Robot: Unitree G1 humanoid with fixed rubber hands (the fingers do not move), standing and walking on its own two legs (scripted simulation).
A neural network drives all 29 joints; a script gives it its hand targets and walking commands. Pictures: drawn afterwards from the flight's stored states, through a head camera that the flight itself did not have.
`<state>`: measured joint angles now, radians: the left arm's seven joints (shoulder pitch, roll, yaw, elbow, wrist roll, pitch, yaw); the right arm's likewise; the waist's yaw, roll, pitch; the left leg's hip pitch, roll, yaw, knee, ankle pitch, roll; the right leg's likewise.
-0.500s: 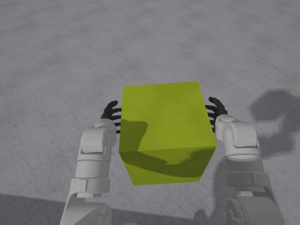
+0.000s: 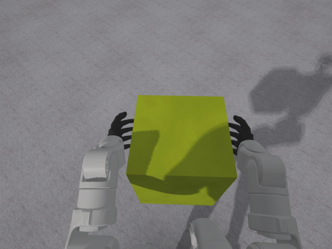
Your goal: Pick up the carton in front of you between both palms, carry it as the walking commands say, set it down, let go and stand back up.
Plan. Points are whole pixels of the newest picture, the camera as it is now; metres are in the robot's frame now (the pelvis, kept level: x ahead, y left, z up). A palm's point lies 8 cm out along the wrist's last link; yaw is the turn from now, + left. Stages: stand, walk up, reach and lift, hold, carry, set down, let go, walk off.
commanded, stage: carry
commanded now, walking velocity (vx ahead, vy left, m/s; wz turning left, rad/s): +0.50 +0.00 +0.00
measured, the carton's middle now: (178, 154) +0.34 -0.02 -0.02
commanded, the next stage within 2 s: none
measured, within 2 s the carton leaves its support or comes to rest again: neither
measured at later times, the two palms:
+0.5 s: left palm (107, 36) +0.65 +0.17 +0.13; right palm (205, 31) +0.69 -0.12 +0.12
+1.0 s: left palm out of the picture +0.93 +0.20 +0.11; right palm out of the picture +0.92 -0.10 +0.11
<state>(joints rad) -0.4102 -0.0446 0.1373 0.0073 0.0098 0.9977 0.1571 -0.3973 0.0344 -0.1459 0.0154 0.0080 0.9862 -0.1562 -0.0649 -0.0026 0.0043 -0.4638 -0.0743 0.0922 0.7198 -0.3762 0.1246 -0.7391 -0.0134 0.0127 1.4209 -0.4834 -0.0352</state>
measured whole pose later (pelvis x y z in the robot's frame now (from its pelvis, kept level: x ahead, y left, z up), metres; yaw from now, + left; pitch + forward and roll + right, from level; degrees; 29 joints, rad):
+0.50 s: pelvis +0.37 -0.02 +0.04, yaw +5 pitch +5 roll +3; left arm -0.35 -0.08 0.18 -0.06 0.06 1.11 0.12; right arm -0.35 0.12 -0.16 -0.05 -0.12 1.10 -0.11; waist 0.06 -0.04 -0.10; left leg -0.57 0.04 0.07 0.77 -0.25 -0.02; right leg -0.17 0.00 -0.13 0.27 -0.20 -0.09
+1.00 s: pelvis +0.67 +0.06 +0.04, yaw -1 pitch +4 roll -1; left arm -0.10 -0.13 0.08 -0.30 0.13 1.18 0.08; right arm -0.09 0.13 -0.09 -0.29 -0.11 1.18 -0.09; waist -0.02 0.01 -0.13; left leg -0.19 0.02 0.23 0.28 -0.17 0.06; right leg -0.57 -0.10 -0.10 0.79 -0.22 0.01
